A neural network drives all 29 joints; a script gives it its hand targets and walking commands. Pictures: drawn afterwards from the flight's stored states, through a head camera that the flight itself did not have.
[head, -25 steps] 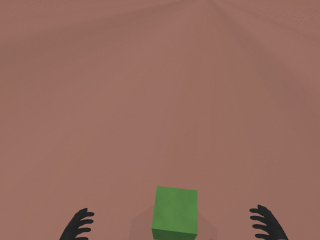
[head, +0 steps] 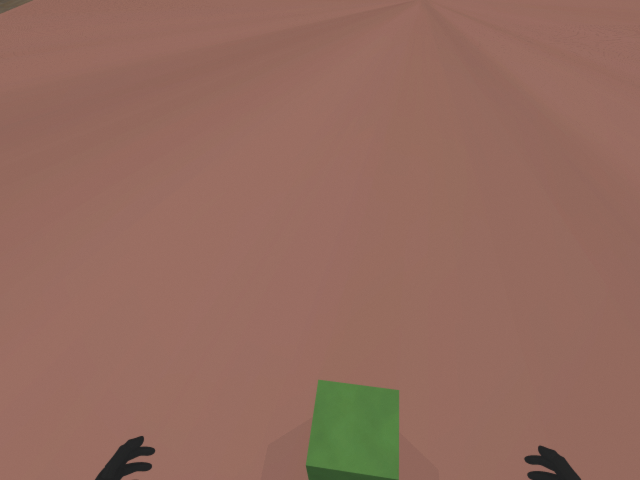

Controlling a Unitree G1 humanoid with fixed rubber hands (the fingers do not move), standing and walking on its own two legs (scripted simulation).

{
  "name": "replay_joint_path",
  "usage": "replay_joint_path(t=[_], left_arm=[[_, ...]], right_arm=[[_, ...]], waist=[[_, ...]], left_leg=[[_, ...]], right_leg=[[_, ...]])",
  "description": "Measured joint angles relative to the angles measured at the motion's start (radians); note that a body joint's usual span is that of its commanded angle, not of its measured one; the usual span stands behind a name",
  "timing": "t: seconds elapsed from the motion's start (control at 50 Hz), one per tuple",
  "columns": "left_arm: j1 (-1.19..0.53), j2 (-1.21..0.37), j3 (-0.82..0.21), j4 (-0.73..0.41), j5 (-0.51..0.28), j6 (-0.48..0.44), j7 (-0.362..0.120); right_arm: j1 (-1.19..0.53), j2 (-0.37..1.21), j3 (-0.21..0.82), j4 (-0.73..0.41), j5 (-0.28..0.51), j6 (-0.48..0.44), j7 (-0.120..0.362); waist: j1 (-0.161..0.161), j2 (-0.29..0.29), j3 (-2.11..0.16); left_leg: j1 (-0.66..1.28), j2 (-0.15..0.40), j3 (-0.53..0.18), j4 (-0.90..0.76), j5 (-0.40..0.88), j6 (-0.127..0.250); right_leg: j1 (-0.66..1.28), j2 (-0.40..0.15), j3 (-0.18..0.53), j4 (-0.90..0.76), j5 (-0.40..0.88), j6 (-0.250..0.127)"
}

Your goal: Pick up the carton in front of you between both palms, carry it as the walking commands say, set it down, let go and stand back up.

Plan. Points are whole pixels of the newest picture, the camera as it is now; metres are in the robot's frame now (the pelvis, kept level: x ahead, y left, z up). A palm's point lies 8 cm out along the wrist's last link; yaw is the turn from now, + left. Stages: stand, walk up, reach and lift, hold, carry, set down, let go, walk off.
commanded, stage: stand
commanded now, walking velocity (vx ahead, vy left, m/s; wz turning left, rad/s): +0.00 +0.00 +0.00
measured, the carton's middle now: (353, 440) +0.35 -0.04 -0.65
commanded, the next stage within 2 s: none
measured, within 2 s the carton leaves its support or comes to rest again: neither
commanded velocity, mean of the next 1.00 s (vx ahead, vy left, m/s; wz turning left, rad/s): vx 0.00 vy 0.00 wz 0.00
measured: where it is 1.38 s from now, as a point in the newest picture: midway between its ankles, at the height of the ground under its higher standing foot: outside the picture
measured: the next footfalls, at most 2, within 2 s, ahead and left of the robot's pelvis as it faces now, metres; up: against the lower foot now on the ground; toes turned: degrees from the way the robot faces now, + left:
none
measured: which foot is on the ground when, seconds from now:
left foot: down 0.00-1.00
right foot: down 0.00-1.00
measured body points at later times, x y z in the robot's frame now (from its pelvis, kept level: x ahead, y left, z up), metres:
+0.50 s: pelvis -0.02 +0.00 +0.01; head -0.02 -0.01 +0.45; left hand +0.10 +0.31 -0.10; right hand +0.10 -0.30 -0.11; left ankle -0.05 +0.13 -0.74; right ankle -0.01 -0.11 -0.74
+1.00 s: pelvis -0.03 +0.00 +0.01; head -0.03 +0.00 +0.46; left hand +0.08 +0.31 -0.10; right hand +0.07 -0.31 -0.11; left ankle -0.05 +0.13 -0.74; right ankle -0.01 -0.11 -0.74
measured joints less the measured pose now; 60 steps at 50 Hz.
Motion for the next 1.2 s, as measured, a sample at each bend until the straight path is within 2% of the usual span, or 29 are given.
replay_joint_path(t=[0.72,1.2], left_arm=[[-0.03,0.036,-0.014,0.166,-0.016,-0.004,-0.014],[-0.051,0.055,-0.025,0.224,-0.022,-0.008,-0.014]], right_arm=[[-0.021,-0.036,0.03,0.183,0.01,-0.02,0.005],[-0.046,-0.046,0.035,0.248,0.017,-0.021,0.009]], waist=[[0.004,-0.008,0.022],[0.005,-0.011,0.029]], left_leg=[[0.046,0.001,0.014,-0.09,0.079,0.0],[0.058,0.004,0.02,-0.118,0.096,-0.001]], right_leg=[[0.044,-0.006,0.012,-0.089,0.081,0.004],[0.053,-0.006,0.019,-0.116,0.099,0.005]])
